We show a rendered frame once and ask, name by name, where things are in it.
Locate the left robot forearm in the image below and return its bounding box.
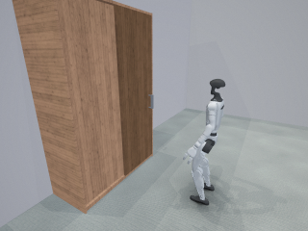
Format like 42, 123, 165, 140
193, 124, 213, 150

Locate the handle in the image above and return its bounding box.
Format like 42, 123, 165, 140
148, 94, 154, 109

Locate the wardrobe door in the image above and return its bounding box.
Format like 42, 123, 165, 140
56, 0, 124, 205
114, 5, 152, 176

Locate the left robot shin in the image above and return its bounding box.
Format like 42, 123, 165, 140
192, 169, 205, 200

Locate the left robot upper arm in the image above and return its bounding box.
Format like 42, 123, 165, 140
206, 102, 218, 132

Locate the right robot thigh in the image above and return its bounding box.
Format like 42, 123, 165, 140
201, 152, 209, 167

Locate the robot left hand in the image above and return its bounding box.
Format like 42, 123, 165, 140
183, 147, 197, 164

